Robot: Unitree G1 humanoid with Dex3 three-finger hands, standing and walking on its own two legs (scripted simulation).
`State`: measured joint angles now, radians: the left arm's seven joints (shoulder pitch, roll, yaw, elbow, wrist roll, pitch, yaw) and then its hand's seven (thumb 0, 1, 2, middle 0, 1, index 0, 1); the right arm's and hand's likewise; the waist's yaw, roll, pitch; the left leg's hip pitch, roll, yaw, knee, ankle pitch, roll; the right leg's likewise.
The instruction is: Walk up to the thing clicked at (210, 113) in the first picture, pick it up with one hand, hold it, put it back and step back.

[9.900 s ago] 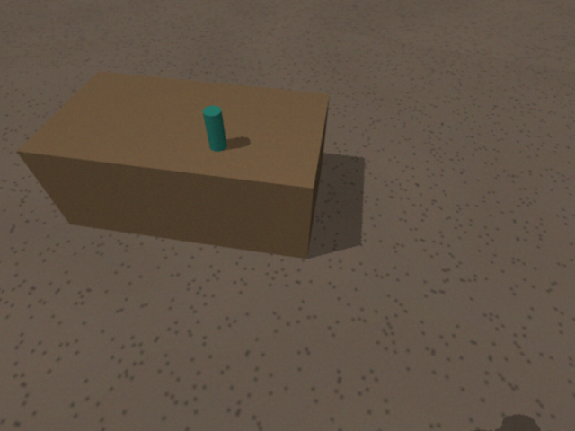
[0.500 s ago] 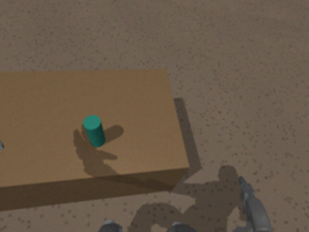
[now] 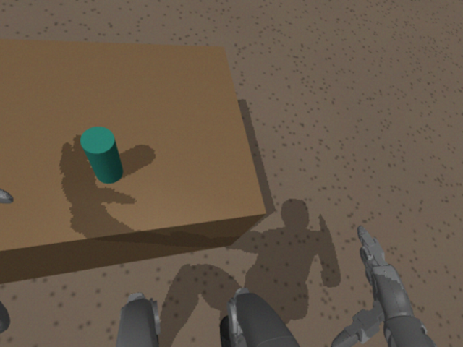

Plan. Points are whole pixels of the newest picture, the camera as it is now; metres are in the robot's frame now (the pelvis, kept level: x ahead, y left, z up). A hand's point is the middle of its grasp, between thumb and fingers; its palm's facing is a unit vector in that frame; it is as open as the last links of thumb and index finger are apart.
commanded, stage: approach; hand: left
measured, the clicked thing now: (104, 157) +0.52 +0.18 -0.17
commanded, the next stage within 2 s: close in in 0.22 s
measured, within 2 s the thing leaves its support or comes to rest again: neither
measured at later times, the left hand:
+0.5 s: hand (77, 172) +0.49 +0.24 -0.19, palm faces +0.15 -0.99 +0.04, open 17.6 cm
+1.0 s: hand (103, 167) +0.50 +0.19 -0.18, palm faces +0.15 -0.99 +0.02, open 17.7 cm
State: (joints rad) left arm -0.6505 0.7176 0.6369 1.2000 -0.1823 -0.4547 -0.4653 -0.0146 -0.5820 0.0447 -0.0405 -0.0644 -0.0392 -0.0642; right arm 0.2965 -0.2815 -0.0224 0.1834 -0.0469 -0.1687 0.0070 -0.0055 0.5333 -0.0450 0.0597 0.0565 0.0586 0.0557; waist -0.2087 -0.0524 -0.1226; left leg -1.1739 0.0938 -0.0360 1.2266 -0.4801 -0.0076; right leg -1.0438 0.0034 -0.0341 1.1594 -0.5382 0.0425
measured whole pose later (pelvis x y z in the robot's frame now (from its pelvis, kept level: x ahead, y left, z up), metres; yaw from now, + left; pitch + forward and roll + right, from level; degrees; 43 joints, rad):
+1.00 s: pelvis -0.03 +0.00 -0.12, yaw -3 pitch +34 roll -7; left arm -0.75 0.61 0.54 1.15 0.01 -0.59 -0.05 -0.02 -0.61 0.01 -0.07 -0.05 -0.08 -0.03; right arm 0.46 -0.33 -0.11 -0.47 -0.08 -0.05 0.12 -0.01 0.52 -0.05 0.07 0.06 0.06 0.06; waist -0.41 -0.04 -0.17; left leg -1.71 0.10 -0.09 1.69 -0.59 -0.01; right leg -1.56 0.02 -0.05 1.64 -0.67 0.05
